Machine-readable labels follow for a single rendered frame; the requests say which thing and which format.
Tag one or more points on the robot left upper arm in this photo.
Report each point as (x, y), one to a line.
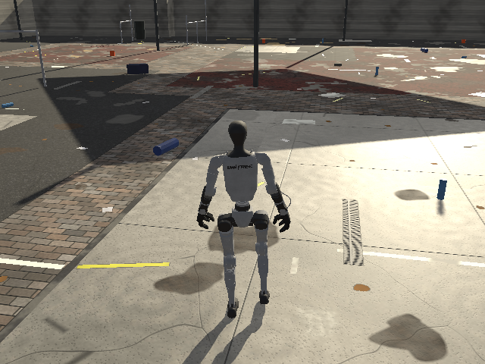
(215, 163)

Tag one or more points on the robot left hand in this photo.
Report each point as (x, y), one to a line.
(207, 217)

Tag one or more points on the robot right hand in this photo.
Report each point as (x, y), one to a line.
(286, 221)

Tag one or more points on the right robot forearm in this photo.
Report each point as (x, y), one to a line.
(279, 202)

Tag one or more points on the robot torso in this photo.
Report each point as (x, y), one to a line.
(241, 182)

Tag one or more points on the left robot forearm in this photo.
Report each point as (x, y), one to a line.
(205, 202)

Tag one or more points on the robot right thigh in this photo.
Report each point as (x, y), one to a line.
(260, 221)

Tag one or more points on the robot right upper arm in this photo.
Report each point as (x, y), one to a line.
(268, 172)

